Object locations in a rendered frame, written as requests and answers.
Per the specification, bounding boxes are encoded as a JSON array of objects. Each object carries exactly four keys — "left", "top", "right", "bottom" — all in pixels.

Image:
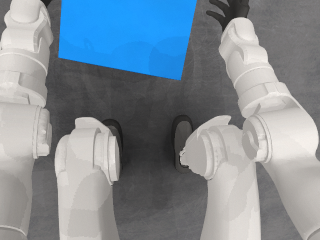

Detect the robot left upper arm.
[{"left": 0, "top": 102, "right": 52, "bottom": 240}]

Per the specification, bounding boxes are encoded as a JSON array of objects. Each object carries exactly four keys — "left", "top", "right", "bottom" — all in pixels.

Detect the robot right foot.
[{"left": 171, "top": 114, "right": 193, "bottom": 174}]

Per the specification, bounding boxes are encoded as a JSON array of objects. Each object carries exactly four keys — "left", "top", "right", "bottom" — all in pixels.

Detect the carton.
[{"left": 58, "top": 0, "right": 197, "bottom": 81}]

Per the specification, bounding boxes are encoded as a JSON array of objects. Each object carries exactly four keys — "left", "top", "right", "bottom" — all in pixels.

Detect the robot right hand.
[{"left": 206, "top": 0, "right": 250, "bottom": 32}]

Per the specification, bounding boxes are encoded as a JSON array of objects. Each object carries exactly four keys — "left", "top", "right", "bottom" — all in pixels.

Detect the right robot forearm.
[{"left": 218, "top": 17, "right": 319, "bottom": 149}]

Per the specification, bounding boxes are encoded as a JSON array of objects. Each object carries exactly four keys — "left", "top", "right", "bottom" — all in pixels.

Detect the right robot thigh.
[{"left": 193, "top": 124, "right": 261, "bottom": 240}]

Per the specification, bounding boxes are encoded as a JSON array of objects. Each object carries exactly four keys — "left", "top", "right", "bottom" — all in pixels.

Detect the left robot forearm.
[{"left": 0, "top": 0, "right": 54, "bottom": 108}]

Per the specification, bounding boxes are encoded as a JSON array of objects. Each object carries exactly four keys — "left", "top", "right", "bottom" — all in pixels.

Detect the robot right upper arm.
[{"left": 241, "top": 107, "right": 320, "bottom": 240}]

